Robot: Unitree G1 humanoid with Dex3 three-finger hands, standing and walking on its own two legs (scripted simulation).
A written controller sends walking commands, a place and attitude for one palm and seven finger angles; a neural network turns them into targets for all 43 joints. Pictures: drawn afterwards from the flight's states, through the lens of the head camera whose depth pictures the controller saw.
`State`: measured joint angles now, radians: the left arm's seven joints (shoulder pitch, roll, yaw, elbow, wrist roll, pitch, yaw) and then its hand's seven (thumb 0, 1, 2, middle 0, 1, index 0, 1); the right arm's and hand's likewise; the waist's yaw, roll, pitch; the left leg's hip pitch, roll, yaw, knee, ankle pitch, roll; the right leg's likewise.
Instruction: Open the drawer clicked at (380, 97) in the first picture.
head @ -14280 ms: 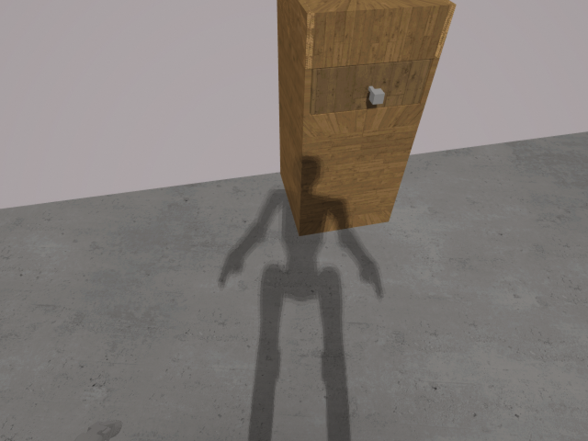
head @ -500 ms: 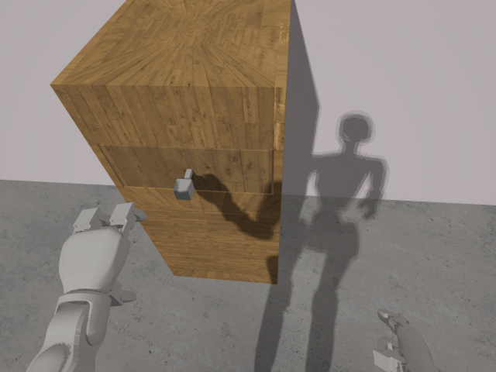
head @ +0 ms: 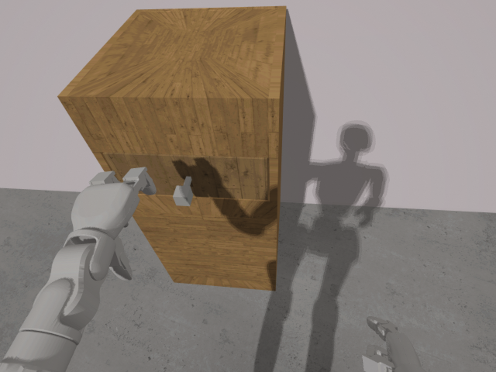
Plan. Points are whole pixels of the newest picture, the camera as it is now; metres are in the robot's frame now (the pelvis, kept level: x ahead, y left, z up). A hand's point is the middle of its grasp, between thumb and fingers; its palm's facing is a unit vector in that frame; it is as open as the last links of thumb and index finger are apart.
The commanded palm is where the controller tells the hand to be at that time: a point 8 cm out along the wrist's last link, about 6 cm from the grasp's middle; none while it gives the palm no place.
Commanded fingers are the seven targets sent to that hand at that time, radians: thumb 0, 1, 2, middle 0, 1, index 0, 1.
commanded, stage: raise the hand with hooked fingers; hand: left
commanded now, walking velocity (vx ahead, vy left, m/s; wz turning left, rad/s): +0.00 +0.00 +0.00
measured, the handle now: (185, 189) +0.51 +0.22 -0.07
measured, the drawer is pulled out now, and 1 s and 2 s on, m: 0.00 0.00 0.00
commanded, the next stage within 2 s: move the hooked fingers above the handle in 0.26 s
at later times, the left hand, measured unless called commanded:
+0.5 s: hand (132, 239) +0.30 +0.22 +0.06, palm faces -0.01 -0.10 -0.99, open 13.9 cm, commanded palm +0.28 +0.23 +0.13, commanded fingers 0.00 -0.50 0.30 -0.30 -1.20 -0.30 -1.20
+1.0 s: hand (155, 218) +0.36 +0.21 +0.03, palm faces -0.05 -0.07 -1.00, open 13.8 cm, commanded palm +0.34 +0.23 +0.10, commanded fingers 0.00 -0.50 0.30 -0.30 -1.20 -0.30 -1.20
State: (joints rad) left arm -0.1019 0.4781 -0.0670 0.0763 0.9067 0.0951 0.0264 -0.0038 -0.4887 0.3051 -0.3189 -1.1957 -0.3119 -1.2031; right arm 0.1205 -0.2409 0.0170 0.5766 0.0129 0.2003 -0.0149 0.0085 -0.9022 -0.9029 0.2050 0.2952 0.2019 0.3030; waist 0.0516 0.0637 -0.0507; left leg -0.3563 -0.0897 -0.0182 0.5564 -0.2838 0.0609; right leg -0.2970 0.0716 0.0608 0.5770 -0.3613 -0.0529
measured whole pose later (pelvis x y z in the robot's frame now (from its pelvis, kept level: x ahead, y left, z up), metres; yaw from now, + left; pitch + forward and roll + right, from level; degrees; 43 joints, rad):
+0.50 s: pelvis -0.01 +0.00 +0.00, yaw +1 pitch +4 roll +1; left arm -0.10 0.45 -0.13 0.12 0.93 0.04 0.08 0.00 -0.49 0.30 -0.32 -1.20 -0.31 -1.21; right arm 0.13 -0.24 0.00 0.60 0.02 0.18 -0.02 0.01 -0.90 -0.90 0.20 0.30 0.20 0.30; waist 0.06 0.06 -0.05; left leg -0.37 -0.09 -0.02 0.57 -0.27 0.06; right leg -0.31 0.07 0.05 0.60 -0.35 -0.05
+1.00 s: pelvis -0.01 +0.00 -0.01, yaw +0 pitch +9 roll +0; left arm -0.32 0.44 -0.12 0.42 0.99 -0.05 0.15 0.00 -0.49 0.30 -0.32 -1.20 -0.32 -1.20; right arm 0.21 -0.25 -0.04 0.63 0.02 0.18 -0.04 0.01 -0.90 -0.90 0.20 0.30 0.20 0.30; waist 0.01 0.04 -0.08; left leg -0.51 -0.08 -0.02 0.66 -0.32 0.06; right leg -0.44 0.08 0.05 0.67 -0.39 -0.06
